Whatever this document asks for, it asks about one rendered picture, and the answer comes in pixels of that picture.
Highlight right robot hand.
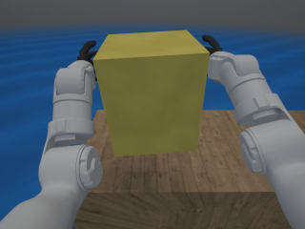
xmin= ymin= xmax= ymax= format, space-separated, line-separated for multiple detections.
xmin=202 ymin=34 xmax=223 ymax=77

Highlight left robot forearm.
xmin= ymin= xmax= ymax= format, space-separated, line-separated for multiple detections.
xmin=38 ymin=60 xmax=96 ymax=185

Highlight left robot hand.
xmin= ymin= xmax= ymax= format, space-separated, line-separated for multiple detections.
xmin=77 ymin=40 xmax=97 ymax=81

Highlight robot right upper arm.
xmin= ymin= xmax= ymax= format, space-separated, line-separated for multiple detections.
xmin=239 ymin=118 xmax=305 ymax=229

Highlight robot left upper arm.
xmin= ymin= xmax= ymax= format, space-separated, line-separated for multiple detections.
xmin=0 ymin=144 xmax=103 ymax=229

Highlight carton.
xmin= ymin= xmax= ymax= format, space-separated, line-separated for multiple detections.
xmin=92 ymin=30 xmax=211 ymax=156

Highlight pedestal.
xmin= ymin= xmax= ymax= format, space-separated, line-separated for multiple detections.
xmin=73 ymin=110 xmax=305 ymax=229

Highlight right robot forearm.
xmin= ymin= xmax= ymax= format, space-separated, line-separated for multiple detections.
xmin=207 ymin=51 xmax=305 ymax=139

